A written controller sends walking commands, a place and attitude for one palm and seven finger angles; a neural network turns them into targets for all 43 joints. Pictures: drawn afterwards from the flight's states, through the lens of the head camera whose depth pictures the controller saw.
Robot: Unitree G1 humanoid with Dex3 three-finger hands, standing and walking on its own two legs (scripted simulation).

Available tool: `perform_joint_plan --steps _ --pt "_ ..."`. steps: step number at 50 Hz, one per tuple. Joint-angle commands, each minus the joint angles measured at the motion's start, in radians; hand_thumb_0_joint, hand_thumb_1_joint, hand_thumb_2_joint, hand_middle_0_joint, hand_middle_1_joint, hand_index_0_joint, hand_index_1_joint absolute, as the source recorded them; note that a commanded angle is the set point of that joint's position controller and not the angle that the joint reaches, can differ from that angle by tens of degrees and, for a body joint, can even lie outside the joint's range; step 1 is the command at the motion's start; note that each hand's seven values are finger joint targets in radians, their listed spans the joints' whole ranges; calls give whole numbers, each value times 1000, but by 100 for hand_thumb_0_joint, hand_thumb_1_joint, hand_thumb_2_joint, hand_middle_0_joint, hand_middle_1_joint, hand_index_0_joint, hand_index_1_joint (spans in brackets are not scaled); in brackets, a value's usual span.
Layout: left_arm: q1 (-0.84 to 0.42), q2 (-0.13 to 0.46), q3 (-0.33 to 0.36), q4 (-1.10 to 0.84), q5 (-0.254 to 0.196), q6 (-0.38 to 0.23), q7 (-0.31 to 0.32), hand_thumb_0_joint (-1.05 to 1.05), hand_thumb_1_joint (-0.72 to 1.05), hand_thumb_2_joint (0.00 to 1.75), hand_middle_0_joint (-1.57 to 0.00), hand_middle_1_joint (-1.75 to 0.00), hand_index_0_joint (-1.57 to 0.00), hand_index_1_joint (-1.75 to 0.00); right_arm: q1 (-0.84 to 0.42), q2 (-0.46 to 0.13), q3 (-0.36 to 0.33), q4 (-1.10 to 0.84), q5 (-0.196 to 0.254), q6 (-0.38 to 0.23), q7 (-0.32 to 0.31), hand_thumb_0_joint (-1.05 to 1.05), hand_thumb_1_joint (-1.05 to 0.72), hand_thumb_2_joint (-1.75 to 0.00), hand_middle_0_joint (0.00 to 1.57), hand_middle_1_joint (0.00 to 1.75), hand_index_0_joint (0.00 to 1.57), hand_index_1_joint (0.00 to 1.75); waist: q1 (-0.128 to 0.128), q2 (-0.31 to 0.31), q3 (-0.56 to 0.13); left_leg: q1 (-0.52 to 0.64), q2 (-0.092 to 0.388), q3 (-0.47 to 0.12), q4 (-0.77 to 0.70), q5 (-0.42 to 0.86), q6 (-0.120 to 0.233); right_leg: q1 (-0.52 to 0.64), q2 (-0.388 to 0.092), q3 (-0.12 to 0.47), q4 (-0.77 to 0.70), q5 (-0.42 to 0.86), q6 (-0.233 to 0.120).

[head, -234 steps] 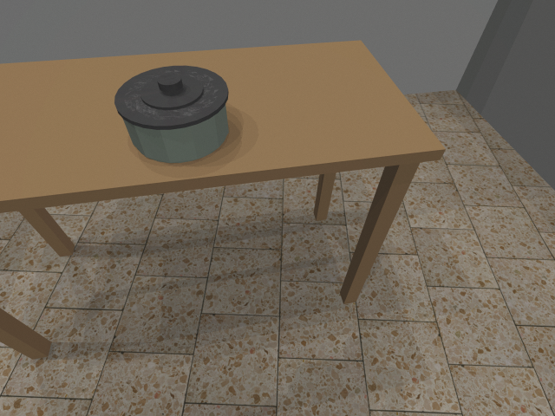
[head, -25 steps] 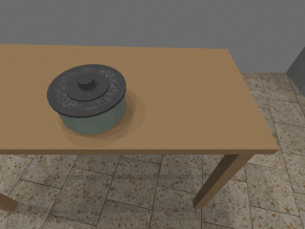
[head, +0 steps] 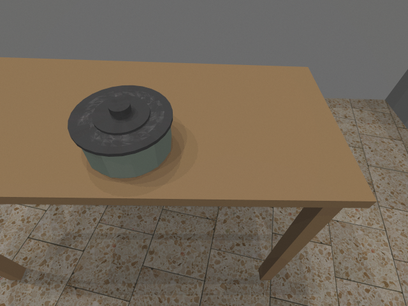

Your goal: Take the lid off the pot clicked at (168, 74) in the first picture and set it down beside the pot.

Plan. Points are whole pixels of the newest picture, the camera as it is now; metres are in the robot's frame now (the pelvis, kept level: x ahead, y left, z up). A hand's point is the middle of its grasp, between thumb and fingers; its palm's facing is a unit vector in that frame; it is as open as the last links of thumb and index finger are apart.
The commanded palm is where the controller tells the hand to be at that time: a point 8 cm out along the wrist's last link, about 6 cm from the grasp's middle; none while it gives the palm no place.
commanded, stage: shuffle to correct the standing spot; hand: left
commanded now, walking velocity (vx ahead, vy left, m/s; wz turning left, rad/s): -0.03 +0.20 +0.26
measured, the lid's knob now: (119, 107) +0.45 +0.21 +0.14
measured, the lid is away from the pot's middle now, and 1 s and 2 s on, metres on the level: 0.00 0.00 0.00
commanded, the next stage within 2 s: come to a stop and stand still in 0.04 s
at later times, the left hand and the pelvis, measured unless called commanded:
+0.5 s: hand out of the picture +0.00 +0.24 -0.17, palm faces +0.06 -0.97 -0.25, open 7.4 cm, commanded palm none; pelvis -0.02 +0.04 +0.00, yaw +2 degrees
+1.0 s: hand out of the picture +0.05 +0.22 -0.18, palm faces +0.04 -0.98 -0.22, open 7.4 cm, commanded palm none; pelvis +0.03 +0.04 +0.00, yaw +1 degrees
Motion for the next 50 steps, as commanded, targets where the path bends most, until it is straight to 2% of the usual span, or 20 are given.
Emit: perform_joint_plan --steps 1,5,8,9,10,11,12,13,14,16,20,22,26,27,28,29,31,35,40,50 --pt "97 191 64 -68 0 -4 15 0 90 90 -20 -30 -20 -30 3 -133 -36 -102 1 5 -9 0 -90 -90 20 30 20 30 29 -27 -24 -49 31 -21 113 271 26 -16 -229 131 -19 561 -89" --pt "93 225 85 -109 26 -5 30 0 90 90 -20 -30 -20 -30 -73 -110 -50 -188 -4 23 -3 0 -90 -90 20 30 20 30 50 -143 33 -288 -6 -25 374 -283 -14 17 -418 279 -7 793 -246" --pt "-6 240 82 -151 24 -7 25 0 90 90 -20 -30 -20 -30 5 -89 -48 -198 3 18 9 0 -90 -90 20 30 20 30 -26 -139 -27 -86 -29 9 110 -137 -6 -84 -330 152 107 830 -150" --pt "-25 226 74 -162 15 -5 18 0 90 90 -20 -30 -20 -30 95 -99 -49 -170 0 9 10 0 -90 -90 20 30 20 30 -66 -125 -63 93 -35 25 -4 56 9 -181 -249 87 201 726 -95" --pt "-7 172 65 -176 9 2 10 0 90 90 -20 -30 -20 -30 143 -166 -59 -162 -15 -2 9 0 -90 -90 20 30 20 30 -72 77 -97 212 127 -179 -72 274 90 -324 -107 -14 377 341 -24" --pt "-6 117 49 -184 3 10 11 0 90 90 -20 -30 -20 -30 148 -222 -69 -171 -13 4 12 0 -90 -90 20 30 20 30 -63 206 -102 136 286 -352 -165 380 191 -342 -11 -31 543 -249 18" --pt "17 103 47 -188 -2 19 15 0 90 90 -20 -30 -20 -30 131 -220 -65 -186 -22 12 16 0 -90 -90 20 30 20 30 -56 120 -47 2 300 -337 -209 216 228 -314 -22 -2 642 -292 -3" --pt "14 92 42 -163 4 26 17 0 90 90 -20 -30 -20 -30 63 -195 -48 -183 -26 4 11 0 -90 -90 20 30 20 30 -19 205 -44 -81 272 -409 -261 -41 221 -312 -36 42 661 -246 -2" --pt "20 110 41 -143 7 25 10 0 90 90 -20 -30 -20 -30 -4 -159 -38 -192 -23 0 8 0 -90 -90 20 30 20 30 2 204 0 -152 235 -379 -298 -191 210 -302 -63 51 638 -178 -3" --pt "67 104 30 -115 10 22 -6 0 90 90 -20 -30 -20 -30 -46 -146 -32 -196 -20 -11 6 0 -90 -90 20 30 20 30 26 149 -17 -148 190 -302 -302 -195 186 -246 -59 17 518 -147 1" --pt "72 83 10 -100 4 14 -12 0 90 90 -20 -30 -20 -30 0 -163 -41 -152 -18 -4 4 0 -90 -90 20 30 20 30 -5 122 -45 -41 180 -262 -272 -192 166 -192 -37 -19 217 -129 2" --pt "99 76 8 -89 4 8 -10 0 90 90 -20 -30 -20 -30 2 -156 -43 -136 -12 -1 5 0 -90 -90 20 30 20 30 8 69 -13 -97 159 -235 -237 -239 135 -101 -28 -14 26 -13 -2" --pt "49 131 13 -92 -1 -20 -4 0 90 90 -20 -30 -20 -30 24 -69 -25 -118 -4 2 6 0 -90 -90 20 30 20 30 -32 -150 8 -5 7 -44 -26 -65 33 -199 -161 203 -224 -51 -70" --pt "30 123 12 -91 -2 -23 -4 0 90 90 -20 -30 -20 -30 25 -76 -24 -101 -6 2 6 0 -90 -90 20 30 20 30 -37 -150 44 13 9 -37 -14 -18 26 -229 -171 202 -226 6 -78" --pt "72 80 8 -64 26 -39 39 0 90 90 -20 -30 -20 -30 8 -135 -20 -128 -20 -11 11 0 -90 -90 20 30 20 30 -44 72 13 58 34 -26 101 65 7 -232 -180 208 -145 240 -70" --pt "25 147 9 -111 11 -39 33 0 90 90 -20 -30 -20 -30 65 -83 -11 -137 -20 -10 19 0 -90 -90 20 30 20 30 -73 95 -68 26 39 -35 70 -27 24 -191 -164 147 -116 34 -77" --pt "35 135 11 -119 0 -32 16 0 90 90 -20 -30 -20 -30 41 -94 -9 -159 -20 -4 22 0 -90 -90 20 30 20 30 -36 138 -29 -27 34 -49 42 -46 38 -218 -120 109 -87 -68 -82" --pt "59 82 -6 -92 -3 -39 17 0 90 90 -20 -30 -20 -30 58 -98 3 -154 -14 -15 14 0 -90 -90 20 30 20 30 -36 -32 36 -64 49 -62 41 63 49 -218 -106 112 -91 75 -76" --pt "112 82 -5 -74 -8 -40 24 0 90 90 -20 -30 -20 -30 83 -102 10 -116 -7 -32 -1 0 -90 -90 20 30 20 30 -18 -3 -61 -4 69 -71 44 289 56 -75 -101 77 -10 422 -59" --pt "97 113 1 -83 -10 -24 24 0 90 90 -20 -30 -20 -30 60 -98 11 -79 -3 -26 -13 0 -90 -90 20 30 20 30 -13 17 -49 34 71 -55 15 312 46 -37 -115 81 -21 533 -40"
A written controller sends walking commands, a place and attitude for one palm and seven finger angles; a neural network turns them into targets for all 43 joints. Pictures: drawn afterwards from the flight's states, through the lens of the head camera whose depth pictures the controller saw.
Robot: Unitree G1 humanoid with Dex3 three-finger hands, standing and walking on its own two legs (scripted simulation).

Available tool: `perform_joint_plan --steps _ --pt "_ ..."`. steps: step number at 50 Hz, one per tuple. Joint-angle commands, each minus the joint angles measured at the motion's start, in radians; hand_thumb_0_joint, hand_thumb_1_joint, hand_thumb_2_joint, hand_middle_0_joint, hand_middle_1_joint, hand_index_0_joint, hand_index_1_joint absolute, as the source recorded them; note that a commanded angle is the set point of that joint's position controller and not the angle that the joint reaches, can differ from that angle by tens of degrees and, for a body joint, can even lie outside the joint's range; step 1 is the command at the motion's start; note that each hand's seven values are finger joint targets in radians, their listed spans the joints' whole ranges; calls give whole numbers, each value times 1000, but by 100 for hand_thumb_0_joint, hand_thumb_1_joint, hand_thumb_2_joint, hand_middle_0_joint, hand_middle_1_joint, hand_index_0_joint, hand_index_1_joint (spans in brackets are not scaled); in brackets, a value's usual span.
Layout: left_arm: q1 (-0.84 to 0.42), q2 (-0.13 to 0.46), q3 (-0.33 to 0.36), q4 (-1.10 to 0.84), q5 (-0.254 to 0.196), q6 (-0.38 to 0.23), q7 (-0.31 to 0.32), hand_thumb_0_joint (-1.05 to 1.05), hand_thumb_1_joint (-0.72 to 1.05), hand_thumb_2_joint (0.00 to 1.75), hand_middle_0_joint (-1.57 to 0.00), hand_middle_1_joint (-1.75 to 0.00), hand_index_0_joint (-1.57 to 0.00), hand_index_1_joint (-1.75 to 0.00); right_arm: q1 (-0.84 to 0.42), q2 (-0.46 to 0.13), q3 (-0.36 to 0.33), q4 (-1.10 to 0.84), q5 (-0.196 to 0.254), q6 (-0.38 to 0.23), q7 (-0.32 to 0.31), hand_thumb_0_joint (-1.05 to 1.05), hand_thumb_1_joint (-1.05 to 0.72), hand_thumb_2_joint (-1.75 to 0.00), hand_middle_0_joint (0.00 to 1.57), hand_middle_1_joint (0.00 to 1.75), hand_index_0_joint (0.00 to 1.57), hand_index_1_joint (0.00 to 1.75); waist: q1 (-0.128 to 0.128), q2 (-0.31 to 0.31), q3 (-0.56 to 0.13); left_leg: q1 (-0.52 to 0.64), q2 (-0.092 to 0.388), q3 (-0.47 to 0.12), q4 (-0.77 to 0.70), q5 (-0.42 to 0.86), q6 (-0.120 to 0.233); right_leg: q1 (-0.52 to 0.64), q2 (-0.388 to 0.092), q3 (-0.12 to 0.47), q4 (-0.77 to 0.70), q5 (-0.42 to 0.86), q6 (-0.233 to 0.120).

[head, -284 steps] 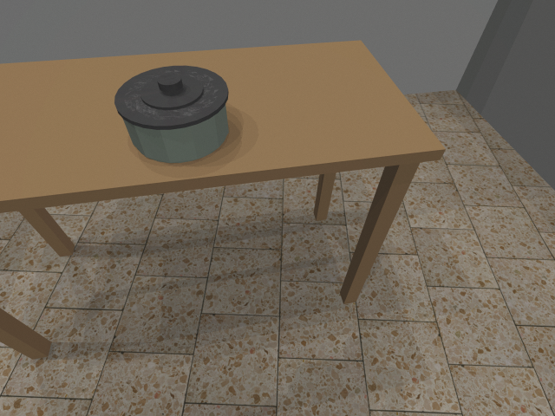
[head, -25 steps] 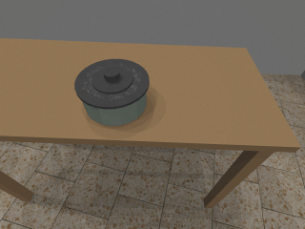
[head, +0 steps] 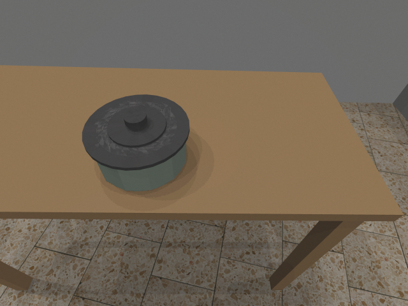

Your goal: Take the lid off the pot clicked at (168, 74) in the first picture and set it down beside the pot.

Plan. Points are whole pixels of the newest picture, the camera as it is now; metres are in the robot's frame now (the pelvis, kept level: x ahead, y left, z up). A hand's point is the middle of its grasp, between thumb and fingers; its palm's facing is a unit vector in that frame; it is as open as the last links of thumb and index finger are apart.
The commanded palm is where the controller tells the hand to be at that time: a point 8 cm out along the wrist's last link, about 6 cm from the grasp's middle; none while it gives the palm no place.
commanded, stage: come to a stop and stand still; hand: left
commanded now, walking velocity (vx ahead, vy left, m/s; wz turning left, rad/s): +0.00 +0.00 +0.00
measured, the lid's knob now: (135, 118) +0.42 +0.16 +0.15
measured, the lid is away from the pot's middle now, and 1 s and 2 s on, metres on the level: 0.00 0.00 0.00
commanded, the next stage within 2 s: look again from close up in 0.20 s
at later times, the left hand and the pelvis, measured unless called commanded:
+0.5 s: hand out of the picture +0.00 +0.19 -0.17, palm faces +0.01 -0.98 -0.20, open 7.4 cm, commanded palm none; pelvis +0.00 +0.01 +0.01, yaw +0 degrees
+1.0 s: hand out of the picture -0.01 +0.18 -0.17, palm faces +0.01 -0.98 -0.18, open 7.4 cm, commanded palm none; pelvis -0.01 +0.02 +0.01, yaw +0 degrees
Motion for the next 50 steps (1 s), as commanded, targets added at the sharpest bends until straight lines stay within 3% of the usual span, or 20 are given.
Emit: perform_joint_plan --steps 1,12,17,21,24,37,50 --pt "76 120 27 -37 -5 -6 2 0 90 90 -20 -30 -20 -30 23 -98 -16 -45 2 -21 -9 0 -90 -90 20 30 20 30 9 8 -20 67 87 -75 -59 374 25 -2 -142 94 -63 529 -8" --pt "69 121 27 -38 -3 3 -5 0 90 90 -20 -30 -20 -30 -17 -114 -14 -52 4 -20 -12 0 -90 -90 20 30 20 30 14 38 -3 121 101 -88 -93 411 33 -21 -143 103 -107 446 6" --pt "72 116 23 -32 -3 6 -8 0 90 90 -20 -30 -20 -30 -19 -117 -12 -51 5 -19 -11 0 -90 -90 20 30 20 30 13 20 11 124 102 -94 -115 387 36 -25 -141 99 -123 394 8" --pt "84 118 21 -24 -3 4 -10 0 90 90 -20 -30 -20 -30 -17 -112 -11 -47 7 -21 -10 0 -90 -90 20 30 20 30 15 -6 2 136 101 -93 -123 379 39 -15 -144 99 -133 404 11" --pt "90 112 17 -18 -3 5 -10 0 90 90 -20 -30 -20 -30 -16 -114 -8 -40 6 -19 -10 0 -90 -90 20 30 20 30 13 18 8 137 101 -95 -133 361 38 -25 -148 101 -139 369 9" --pt "112 100 12 15 -5 6 -10 0 90 90 -20 -30 -20 -30 4 -110 -5 -7 9 -22 -11 0 -90 -90 20 30 20 30 18 -2 26 128 99 -100 -146 336 43 -22 -150 96 -153 336 10" --pt "111 86 8 28 -5 6 -8 0 90 90 -20 -30 -20 -30 25 -92 -4 13 9 -21 -11 0 -90 -90 20 30 20 30 18 23 46 115 96 -102 -159 319 44 -31 -151 98 -160 318 9"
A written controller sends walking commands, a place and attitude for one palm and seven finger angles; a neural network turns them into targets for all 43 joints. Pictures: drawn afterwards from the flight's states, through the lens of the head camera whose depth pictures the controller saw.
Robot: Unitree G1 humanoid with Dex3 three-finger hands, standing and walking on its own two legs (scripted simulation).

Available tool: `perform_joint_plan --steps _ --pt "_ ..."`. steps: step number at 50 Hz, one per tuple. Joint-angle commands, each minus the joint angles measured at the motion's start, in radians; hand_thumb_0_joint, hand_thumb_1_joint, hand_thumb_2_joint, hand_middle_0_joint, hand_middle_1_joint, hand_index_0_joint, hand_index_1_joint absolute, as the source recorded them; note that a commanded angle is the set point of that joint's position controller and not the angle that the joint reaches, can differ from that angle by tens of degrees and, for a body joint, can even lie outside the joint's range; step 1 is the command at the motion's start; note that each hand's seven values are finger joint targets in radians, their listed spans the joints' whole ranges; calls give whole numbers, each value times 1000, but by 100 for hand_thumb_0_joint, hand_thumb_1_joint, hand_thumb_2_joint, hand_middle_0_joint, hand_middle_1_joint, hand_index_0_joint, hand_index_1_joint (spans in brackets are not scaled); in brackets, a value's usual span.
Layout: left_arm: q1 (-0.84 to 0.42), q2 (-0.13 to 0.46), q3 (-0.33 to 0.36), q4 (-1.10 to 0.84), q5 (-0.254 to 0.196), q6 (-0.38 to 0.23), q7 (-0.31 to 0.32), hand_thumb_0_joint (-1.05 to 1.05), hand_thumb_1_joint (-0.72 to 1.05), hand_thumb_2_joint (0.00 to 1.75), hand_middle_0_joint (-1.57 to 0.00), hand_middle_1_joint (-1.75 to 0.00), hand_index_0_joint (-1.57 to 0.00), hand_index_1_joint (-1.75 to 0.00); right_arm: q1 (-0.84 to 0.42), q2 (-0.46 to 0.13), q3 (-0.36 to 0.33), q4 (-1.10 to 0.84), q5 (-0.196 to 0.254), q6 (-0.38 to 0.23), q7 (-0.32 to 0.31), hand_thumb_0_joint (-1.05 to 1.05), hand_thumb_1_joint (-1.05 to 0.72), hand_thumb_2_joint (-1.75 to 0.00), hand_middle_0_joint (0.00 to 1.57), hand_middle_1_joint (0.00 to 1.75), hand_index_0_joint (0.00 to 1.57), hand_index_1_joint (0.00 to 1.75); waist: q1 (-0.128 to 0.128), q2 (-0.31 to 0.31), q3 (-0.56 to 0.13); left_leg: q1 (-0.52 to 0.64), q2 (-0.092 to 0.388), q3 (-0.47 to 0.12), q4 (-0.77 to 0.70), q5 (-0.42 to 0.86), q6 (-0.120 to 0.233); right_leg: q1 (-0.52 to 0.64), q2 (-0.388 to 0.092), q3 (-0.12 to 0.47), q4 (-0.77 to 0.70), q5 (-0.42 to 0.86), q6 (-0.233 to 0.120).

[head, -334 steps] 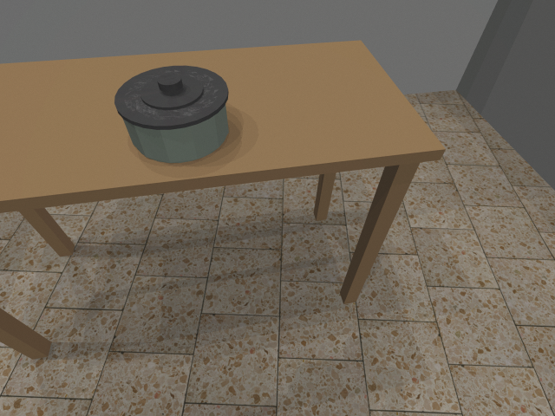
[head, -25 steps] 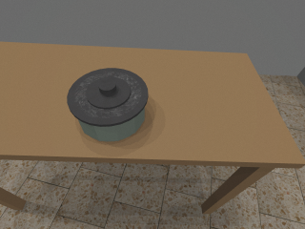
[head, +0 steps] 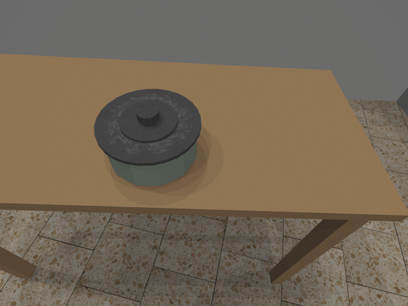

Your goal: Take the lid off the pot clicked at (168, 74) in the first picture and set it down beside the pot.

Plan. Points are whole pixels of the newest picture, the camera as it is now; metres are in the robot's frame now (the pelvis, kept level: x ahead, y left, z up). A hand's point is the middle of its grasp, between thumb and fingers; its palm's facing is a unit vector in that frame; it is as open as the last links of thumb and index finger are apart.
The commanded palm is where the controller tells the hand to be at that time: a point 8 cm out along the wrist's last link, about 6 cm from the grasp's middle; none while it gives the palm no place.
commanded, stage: lift the closed hand beside the body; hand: left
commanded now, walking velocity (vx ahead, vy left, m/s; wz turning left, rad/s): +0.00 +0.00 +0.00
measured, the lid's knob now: (147, 113) +0.43 +0.15 +0.14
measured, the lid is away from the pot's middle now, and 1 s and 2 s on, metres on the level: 0.00 0.00 0.00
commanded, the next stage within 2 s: raise the hand higher, near the body in 0.68 s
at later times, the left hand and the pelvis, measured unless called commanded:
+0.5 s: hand out of the picture +0.09 +0.20 -0.01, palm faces +0.24 -0.93 -0.26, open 4.1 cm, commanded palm +0.05 +0.25 +0.03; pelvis -0.04 -0.01 +0.00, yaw +2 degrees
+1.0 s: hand out of the picture +0.10 +0.23 +0.09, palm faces +0.28 -0.86 -0.42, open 3.1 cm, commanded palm +0.04 +0.27 +0.12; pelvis -0.03 +0.00 +0.00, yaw +1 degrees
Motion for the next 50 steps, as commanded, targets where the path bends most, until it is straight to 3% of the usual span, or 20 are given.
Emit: perform_joint_plan --steps 1,2,3,4,5,6,7,8,9,11,13,16,22,28,29,31,36,42,46,50 --pt "100 97 23 -22 -3 -12 3 0 90 90 -20 -30 -20 -30 58 -97 -14 -29 1 -15 -4 0 -90 -90 20 30 20 30 1 18 -4 57 120 -115 -47 252 21 -67 -123 85 -64 264 -16" --pt "98 92 23 -22 -3 -11 4 0 90 90 -20 -30 -20 -30 56 -101 -16 -30 1 -14 -4 0 -90 -90 20 30 20 30 0 26 -4 56 119 -113 -47 239 19 -71 -127 87 -63 257 -17" --pt "141 97 27 7 27 -49 39 0 90 90 -20 -30 -20 -30 -27 -133 -26 -86 0 -24 5 0 -90 -90 20 30 20 30 11 72 -37 54 107 -72 158 414 -6 -111 -161 126 -44 675 5" --pt "-484 252 26 -1273 -105 -190 48 0 90 90 -24 -35 -24 -35 18 -231 -42 -386 61 -195 11 0 -90 -90 20 30 20 30 2 239 -494 274 27 -97 -17 474 -25 16 -87 28 38 578 -12" --pt "-126 259 80 -1145 -25 -120 97 0 90 90 -29 -40 -29 -40 -54 -197 -20 -360 52 -263 -33 0 -90 -90 20 30 20 30 29 415 -549 395 70 -101 -22 616 -39 -58 -48 22 74 398 -36" --pt "134 112 18 -1031 -49 5 136 0 90 90 -33 -44 -33 -44 -103 -166 -31 -345 72 -273 -19 0 -90 -90 20 30 20 30 31 354 -396 322 62 -108 -36 610 -62 -104 -40 -51 60 238 -20" --pt "204 -26 -69 -922 -25 47 124 0 90 90 -38 -49 -38 -49 -94 -173 -29 -333 55 -283 -4 0 -90 -90 20 30 20 30 12 233 -239 259 51 -101 -42 543 -34 -114 -34 -67 5 242 -14" --pt "240 -69 -113 -844 -3 57 109 0 90 90 -42 -54 -42 -54 -95 -174 -36 -366 44 -280 13 0 -90 -90 20 30 20 30 2 81 -123 186 50 -101 -48 464 -14 -143 -31 -91 -21 271 -3" --pt "286 -72 -98 -735 16 57 92 0 90 90 -46 -59 -46 -59 -85 -188 -58 -386 32 -257 24 0 -90 -90 20 30 20 30 -2 -57 -65 117 51 -97 -41 412 1 -179 -22 -102 -30 292 3" --pt "444 28 42 -734 22 25 64 0 90 90 -55 -68 -55 -68 -127 -196 -91 -450 23 -207 38 0 -90 -90 20 30 20 30 43 -155 -57 60 52 -75 -43 359 -3 -155 -27 -97 -35 307 2" --pt "435 113 100 -979 3 -23 39 0 90 90 -64 -78 -64 -78 -164 -187 -83 -548 20 -182 38 0 -90 -90 20 30 20 30 55 -112 -79 56 35 -52 -59 291 -12 -129 -34 -74 -38 267 4" --pt "354 182 178 -1090 -15 -66 31 0 90 90 -77 -92 -77 -92 -191 -177 -73 -612 24 -147 11 0 -90 -90 20 30 20 30 31 -45 -1 48 30 -26 -61 140 -8 -196 -37 -58 -88 159 10" --pt "193 183 156 -1340 -42 -130 18 0 90 90 -104 -121 -104 -121 -196 -160 -43 -699 11 -128 -28 0 -90 -90 20 30 20 30 6 98 -32 110 9 -11 -59 -5 5 -231 -37 -21 -156 12 13" --pt "234 194 177 -1421 -52 -132 21 0 90 90 -130 -150 -130 -150 -196 -164 -34 -706 2 -134 -44 0 -90 -90 20 30 20 30 15 68 -35 138 11 -22 -63 4 12 -204 -34 -20 -172 8 10" --pt "237 205 187 -1461 -51 -136 22 0 90 90 -130 -150 -130 -150 -198 -163 -33 -704 0 -138 -45 0 -90 -90 20 30 20 30 22 118 -53 154 11 -23 -65 21 12 -189 -35 -18 -170 23 7" --pt "285 260 256 -1493 -48 -137 32 0 90 90 -130 -150 -130 -150 -203 -163 -34 -696 -1 -144 -44 0 -90 -90 20 30 20 30 38 97 -69 153 15 -31 -66 38 8 -167 -30 -26 -164 38 4" --pt "380 271 294 -1539 -42 -132 35 0 90 90 -130 -150 -130 -150 -221 -155 -35 -680 2 -154 -40 0 -90 -90 20 30 20 30 54 97 -67 147 26 -43 -73 95 6 -135 -24 -37 -137 98 2" --pt "436 224 257 -1607 -35 -144 30 0 90 90 -130 -150 -130 -150 -223 -149 -38 -677 9 -177 -33 0 -90 -90 20 30 20 30 52 62 -62 146 35 -52 -80 115 8 -132 -23 -46 -114 115 6" --pt "422 305 336 -1656 -32 -151 47 0 90 90 -130 -150 -130 -150 -227 -156 -46 -666 13 -189 -37 0 -90 -90 20 30 20 30 61 50 -60 142 38 -49 -75 109 7 -139 -19 -42 -118 112 8" --pt "440 278 322 -1683 -36 -159 47 0 90 90 -130 -150 -130 -150 -220 -149 -44 -667 13 -191 -41 0 -90 -90 20 30 20 30 62 64 -75 158 39 -45 -71 141 8 -134 -26 -41 -109 141 9"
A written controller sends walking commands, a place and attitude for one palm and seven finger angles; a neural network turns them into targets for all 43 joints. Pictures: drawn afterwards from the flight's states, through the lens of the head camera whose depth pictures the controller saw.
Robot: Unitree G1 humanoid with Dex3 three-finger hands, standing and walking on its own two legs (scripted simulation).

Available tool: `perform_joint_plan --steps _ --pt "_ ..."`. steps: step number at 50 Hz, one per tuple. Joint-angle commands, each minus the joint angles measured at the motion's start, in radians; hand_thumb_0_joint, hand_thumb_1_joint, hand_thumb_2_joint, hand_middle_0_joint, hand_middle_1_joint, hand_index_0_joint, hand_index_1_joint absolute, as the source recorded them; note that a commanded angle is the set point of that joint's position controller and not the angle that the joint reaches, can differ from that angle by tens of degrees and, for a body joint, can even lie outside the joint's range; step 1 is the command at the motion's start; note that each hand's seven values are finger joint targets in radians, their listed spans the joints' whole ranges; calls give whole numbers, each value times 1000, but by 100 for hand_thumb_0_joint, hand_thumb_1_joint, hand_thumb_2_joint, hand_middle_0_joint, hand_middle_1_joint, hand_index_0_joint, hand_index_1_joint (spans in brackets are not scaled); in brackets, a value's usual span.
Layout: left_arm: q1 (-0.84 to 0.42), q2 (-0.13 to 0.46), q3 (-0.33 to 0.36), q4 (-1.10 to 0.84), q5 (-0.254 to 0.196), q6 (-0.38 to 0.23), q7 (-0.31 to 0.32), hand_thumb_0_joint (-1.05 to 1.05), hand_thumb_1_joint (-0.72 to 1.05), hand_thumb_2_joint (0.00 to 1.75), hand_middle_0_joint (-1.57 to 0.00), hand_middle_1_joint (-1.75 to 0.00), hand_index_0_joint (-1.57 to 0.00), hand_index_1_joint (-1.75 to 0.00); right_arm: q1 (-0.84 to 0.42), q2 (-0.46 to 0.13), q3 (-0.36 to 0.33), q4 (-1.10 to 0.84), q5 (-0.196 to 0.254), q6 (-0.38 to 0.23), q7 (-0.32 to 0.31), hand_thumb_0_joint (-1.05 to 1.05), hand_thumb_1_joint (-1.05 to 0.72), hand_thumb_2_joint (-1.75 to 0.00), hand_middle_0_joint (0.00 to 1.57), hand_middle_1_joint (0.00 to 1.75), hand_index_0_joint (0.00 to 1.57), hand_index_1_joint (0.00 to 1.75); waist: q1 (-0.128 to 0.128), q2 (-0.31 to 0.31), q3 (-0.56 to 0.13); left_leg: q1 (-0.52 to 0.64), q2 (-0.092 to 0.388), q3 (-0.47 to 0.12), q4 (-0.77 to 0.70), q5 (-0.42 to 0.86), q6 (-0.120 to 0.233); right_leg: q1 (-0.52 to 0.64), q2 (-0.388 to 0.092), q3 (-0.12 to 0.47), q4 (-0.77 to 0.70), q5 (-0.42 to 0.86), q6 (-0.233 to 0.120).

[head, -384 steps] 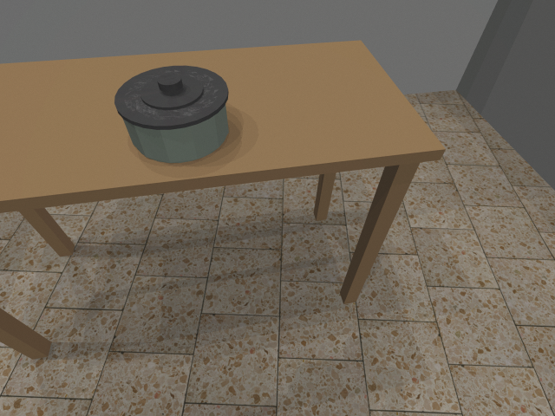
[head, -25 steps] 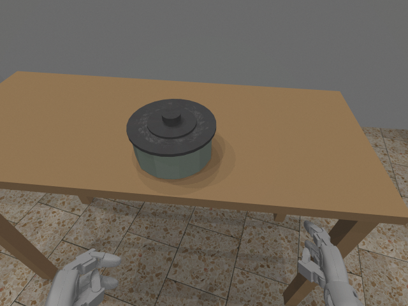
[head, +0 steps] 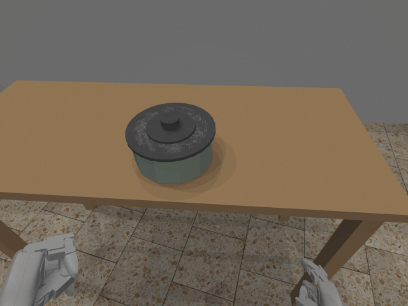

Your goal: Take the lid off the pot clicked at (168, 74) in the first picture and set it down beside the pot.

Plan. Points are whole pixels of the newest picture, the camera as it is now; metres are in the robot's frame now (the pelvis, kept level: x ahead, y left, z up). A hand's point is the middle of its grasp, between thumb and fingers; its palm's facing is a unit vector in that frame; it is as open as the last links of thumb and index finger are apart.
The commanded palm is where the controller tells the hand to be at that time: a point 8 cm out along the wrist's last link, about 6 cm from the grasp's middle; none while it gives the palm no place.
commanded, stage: raise the hand higher, near the body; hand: left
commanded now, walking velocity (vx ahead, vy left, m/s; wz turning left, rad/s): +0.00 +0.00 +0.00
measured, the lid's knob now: (169, 120) +0.47 +0.14 +0.14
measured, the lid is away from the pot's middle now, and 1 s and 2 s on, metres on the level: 0.00 0.00 0.00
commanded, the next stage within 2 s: reach forward and open the fingers in 0.56 s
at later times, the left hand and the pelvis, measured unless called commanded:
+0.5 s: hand (66, 232) +0.17 +0.23 +0.15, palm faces +0.35 -0.84 -0.42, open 3.1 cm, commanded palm +0.12 +0.26 +0.18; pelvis +0.01 +0.00 +0.00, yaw +0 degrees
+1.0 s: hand (53, 213) +0.20 +0.26 +0.15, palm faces -0.01 -0.05 -1.00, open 3.0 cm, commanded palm +0.18 +0.25 +0.21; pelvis +0.00 +0.00 -0.01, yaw +0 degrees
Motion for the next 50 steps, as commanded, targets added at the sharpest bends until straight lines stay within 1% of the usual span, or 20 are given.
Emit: perform_joint_plan --steps 1,4,6,8,15,19,22,26,30,33,34,35,36,37,39,42,44,46,48,50 --pt "9 143 138 -235 -9 -68 22 0 90 90 -130 -150 -130 -150 -193 -104 -41 -189 5 -71 -10 0 -90 -90 20 30 20 30 13 -12 -16 127 36 -25 -51 85 3 -171 -23 -14 -100 96 4" --pt "-30 121 99 -289 -10 -76 22 0 90 90 -130 -150 -130 -150 -178 -105 -35 -198 4 -81 -9 0 -90 -90 20 30 20 30 6 25 -21 140 41 -31 -55 82 0 -171 -26 -15 -89 92 3" --pt "-8 156 152 -273 -10 -72 30 0 90 90 -130 -150 -130 -150 -184 -105 -39 -190 5 -79 -8 0 -90 -90 20 30 20 30 17 12 -20 136 40 -28 -49 93 -1 -170 -20 -16 -89 109 1" --pt "-44 142 140 -276 -15 -76 26 0 90 90 -130 -150 -130 -150 -180 -103 -36 -194 5 -74 -9 0 -90 -90 20 30 20 30 10 -25 -18 135 43 -32 -54 96 -1 -167 -23 -18 -85 110 2" --pt "-102 155 158 -328 -24 -83 24 0 90 90 -130 -150 -130 -150 -180 -107 -29 -199 2 -66 -5 0 -90 -90 20 30 20 30 12 33 -36 156 42 -26 -42 128 -3 -160 -25 -9 -87 147 0" --pt "-138 158 176 -321 -31 -84 24 0 90 90 -130 -150 -130 -150 -186 -102 -29 -200 4 -57 -5 0 -90 -90 20 30 20 30 9 -9 -27 156 43 -21 -39 126 0 -164 -26 -8 -91 153 3" --pt "-184 161 175 -365 -33 -93 24 0 90 90 -130 -150 -130 -150 -189 -103 -23 -200 3 -60 -1 0 -90 -90 20 30 20 30 6 36 -39 162 41 -22 -33 131 -3 -159 -27 -4 -89 159 -1" --pt "-162 186 228 -316 -41 -93 28 0 90 90 -130 -150 -130 -150 -193 -107 -31 -186 3 -50 -1 0 -90 -90 20 30 20 30 16 -29 -37 163 41 -15 -30 134 2 -159 -23 -3 -96 171 1" --pt "-231 197 229 -367 -42 -109 30 0 90 90 -130 -150 -130 -150 -189 -108 -27 -187 3 -57 -1 0 -90 -90 20 30 20 30 14 24 -59 181 43 -16 -28 157 0 -151 -32 0 -91 189 1" --pt "-245 190 237 -338 -48 -111 30 0 90 90 -130 -150 -130 -150 -194 -108 -29 -178 4 -51 2 0 -90 -90 20 30 20 30 12 -9 -49 176 43 -12 -29 156 1 -150 -33 -3 -93 195 1" --pt "-271 409 190 -398 346 -11 56 0 87 92 -129 -146 -129 -146 -209 -181 -22 -214 -24 14 14 0 -90 -90 20 30 20 30 28 57 -62 58 18 18 5 212 3 -196 -18 17 -14 232 6" --pt "-303 330 183 -454 343 43 71 0 84 94 -128 -143 -128 -143 -226 -145 -25 -261 -18 51 25 0 -90 -90 20 30 20 30 27 103 -75 31 17 28 7 223 -2 -188 -28 -23 7 220 -4" --pt "-304 384 196 -439 437 88 83 0 80 96 -128 -139 -128 -139 -239 -143 -27 -264 -5 78 32 0 -90 -90 20 30 20 30 34 104 -57 22 20 25 15 223 -8 -194 -14 6 11 219 -16" --pt "-254 405 207 -422 501 134 79 0 77 98 -127 -136 -127 -136 -239 -149 -26 -277 -12 113 38 0 -90 -90 20 30 20 30 48 94 -109 17 19 29 24 212 -5 -183 -16 1 24 199 -16" --pt "-254 468 211 -364 604 200 46 0 71 103 -125 -129 -125 -129 -268 -164 -24 -285 0 178 46 0 -90 -90 20 30 20 30 46 12 -128 10 10 24 41 184 -1 -185 -14 25 24 185 -13" --pt "-353 558 201 -356 687 245 -31 0 62 109 -123 -118 -123 -118 -306 -175 -22 -297 25 208 54 0 -90 -90 20 30 20 30 37 42 -195 19 10 6 55 177 4 -171 -24 30 33 203 -4" --pt "-361 576 183 -279 707 257 -91 0 55 113 -121 -111 -121 -111 -297 -180 -27 -279 36 212 53 0 -90 -90 20 30 20 30 33 5 -196 28 9 -8 50 184 11 -177 -26 26 25 220 9" --pt "-419 560 144 -273 693 258 -156 0 48 117 -119 -104 -119 -104 -341 -172 -25 -285 57 197 59 0 -90 -90 20 30 20 30 25 -3 -172 36 5 -17 47 183 15 -194 -16 22 12 246 11" --pt "-503 625 159 -228 696 243 -208 0 42 122 -117 -97 -117 -97 -295 -183 -28 -255 53 187 50 0 -90 -90 20 30 20 30 17 -47 -186 41 0 -23 39 192 22 -181 -25 10 8 264 24" --pt "-572 655 155 -236 698 232 -255 0 35 126 -115 -90 -115 -90 -303 -181 -25 -251 51 177 44 0 -90 -90 20 30 20 30 19 -16 -193 56 -7 -29 31 207 24 -174 -27 7 -1 280 27"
